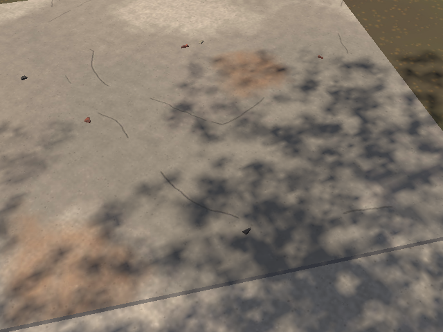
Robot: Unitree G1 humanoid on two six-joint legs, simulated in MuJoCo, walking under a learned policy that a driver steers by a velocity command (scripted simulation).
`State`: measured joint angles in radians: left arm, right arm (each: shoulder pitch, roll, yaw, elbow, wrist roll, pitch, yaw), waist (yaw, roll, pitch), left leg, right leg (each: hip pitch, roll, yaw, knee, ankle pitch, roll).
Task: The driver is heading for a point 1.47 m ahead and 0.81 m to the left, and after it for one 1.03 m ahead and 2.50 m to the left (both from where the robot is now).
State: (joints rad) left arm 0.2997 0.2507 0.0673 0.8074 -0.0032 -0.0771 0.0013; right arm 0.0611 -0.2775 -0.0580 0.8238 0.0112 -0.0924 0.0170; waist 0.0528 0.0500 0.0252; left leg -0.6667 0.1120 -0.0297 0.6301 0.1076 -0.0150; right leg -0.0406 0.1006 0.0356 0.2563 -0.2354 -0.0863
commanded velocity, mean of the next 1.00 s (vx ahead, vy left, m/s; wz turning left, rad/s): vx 0.50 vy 0.00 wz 0.48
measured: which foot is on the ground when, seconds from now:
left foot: up 0.00-0.14, down 0.16-0.66, up 0.68-1.00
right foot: down 0.00-0.18, up 0.20-0.64, down 0.66-1.00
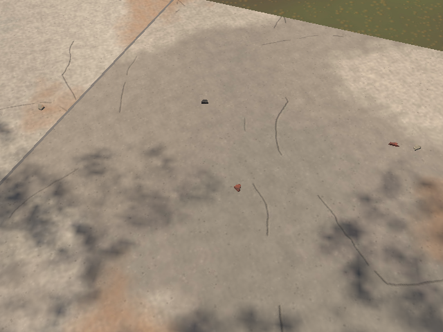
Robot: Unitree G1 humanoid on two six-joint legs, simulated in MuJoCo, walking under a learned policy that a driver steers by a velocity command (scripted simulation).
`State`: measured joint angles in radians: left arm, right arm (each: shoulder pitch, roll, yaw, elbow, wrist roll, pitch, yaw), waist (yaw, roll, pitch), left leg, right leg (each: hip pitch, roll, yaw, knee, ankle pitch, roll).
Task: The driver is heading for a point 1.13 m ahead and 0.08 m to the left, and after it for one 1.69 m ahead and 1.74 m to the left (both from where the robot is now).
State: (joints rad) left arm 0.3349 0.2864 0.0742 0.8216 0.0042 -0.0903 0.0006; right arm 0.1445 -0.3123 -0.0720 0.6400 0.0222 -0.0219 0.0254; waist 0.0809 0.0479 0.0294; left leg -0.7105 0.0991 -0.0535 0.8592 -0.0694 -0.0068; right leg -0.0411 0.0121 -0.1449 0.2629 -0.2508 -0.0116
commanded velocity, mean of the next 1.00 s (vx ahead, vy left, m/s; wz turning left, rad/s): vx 0.50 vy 0.00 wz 0.27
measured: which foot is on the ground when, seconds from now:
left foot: up 0.00-0.16, down 0.18-0.68, up 0.70-1.00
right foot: down 0.00-0.18, up 0.20-0.66, down 0.68-1.00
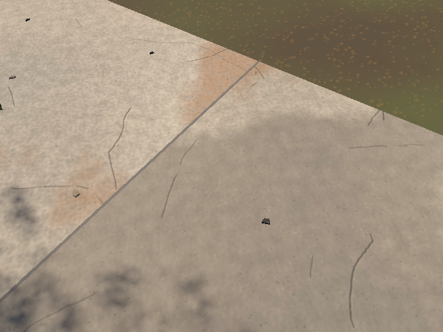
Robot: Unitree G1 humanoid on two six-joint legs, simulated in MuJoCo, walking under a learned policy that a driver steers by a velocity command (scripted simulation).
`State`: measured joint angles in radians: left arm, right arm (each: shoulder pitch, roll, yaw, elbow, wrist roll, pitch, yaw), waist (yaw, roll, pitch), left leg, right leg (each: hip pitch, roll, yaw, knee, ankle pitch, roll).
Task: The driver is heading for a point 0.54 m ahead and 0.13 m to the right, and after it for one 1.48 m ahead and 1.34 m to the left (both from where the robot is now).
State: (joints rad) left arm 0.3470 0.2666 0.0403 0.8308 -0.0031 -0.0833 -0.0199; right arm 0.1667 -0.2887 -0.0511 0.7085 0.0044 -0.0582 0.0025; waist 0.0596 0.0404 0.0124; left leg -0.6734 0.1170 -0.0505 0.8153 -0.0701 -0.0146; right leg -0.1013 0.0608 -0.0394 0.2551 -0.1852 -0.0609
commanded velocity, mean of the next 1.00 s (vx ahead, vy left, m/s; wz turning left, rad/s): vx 0.50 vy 0.00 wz -0.21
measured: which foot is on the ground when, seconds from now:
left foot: up 0.00-0.18, down 0.20-0.74, up 0.76-1.00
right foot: down 0.00-0.22, up 0.24-0.72, down 0.74-1.00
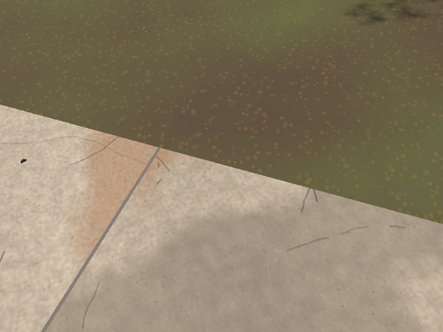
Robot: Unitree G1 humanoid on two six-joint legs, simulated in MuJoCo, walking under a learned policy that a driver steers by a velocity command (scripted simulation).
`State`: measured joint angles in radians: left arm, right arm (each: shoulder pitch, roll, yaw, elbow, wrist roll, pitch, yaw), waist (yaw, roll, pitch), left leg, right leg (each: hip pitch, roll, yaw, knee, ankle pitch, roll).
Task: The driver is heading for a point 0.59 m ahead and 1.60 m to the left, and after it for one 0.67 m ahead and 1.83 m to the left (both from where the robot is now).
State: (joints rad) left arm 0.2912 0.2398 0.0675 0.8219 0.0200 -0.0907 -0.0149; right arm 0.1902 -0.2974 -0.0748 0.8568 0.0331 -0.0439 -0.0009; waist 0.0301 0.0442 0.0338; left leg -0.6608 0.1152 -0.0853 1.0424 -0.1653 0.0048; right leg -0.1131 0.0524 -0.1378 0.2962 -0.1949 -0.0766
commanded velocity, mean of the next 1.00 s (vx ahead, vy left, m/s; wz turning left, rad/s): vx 0.50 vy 0.00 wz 0.53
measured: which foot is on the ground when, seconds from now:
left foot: up 0.00-0.28, down 0.30-0.76, up 0.78-1.00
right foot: down 0.00-0.30, up 0.32-0.74, down 0.76-1.00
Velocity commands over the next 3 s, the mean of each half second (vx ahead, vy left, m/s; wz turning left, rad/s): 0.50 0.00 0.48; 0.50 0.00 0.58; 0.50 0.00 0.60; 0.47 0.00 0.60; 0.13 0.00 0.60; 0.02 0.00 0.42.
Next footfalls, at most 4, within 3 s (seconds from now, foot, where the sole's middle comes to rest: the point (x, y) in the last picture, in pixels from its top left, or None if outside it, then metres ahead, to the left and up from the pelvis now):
0.30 left None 0.32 0.15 -0.78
0.76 right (231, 280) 0.65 0.04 -0.78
1.28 left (115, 261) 0.71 0.43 -0.78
1.76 right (106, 182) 1.04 0.53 -0.78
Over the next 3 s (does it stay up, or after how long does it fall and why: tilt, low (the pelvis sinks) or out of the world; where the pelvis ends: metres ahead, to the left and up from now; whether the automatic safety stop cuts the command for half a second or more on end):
stays up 0.97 0.70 -0.01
